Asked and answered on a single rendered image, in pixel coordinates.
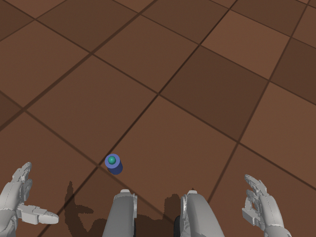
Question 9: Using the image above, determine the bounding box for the left robot arm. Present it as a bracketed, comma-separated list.
[0, 210, 18, 237]

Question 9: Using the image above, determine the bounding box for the right robot arm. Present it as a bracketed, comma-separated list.
[264, 226, 292, 237]

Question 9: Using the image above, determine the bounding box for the right robot hand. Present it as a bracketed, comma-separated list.
[242, 174, 284, 231]

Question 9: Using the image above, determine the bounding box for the left robot hand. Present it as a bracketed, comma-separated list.
[0, 162, 59, 225]

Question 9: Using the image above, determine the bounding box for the bottle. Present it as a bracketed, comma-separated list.
[105, 154, 123, 175]

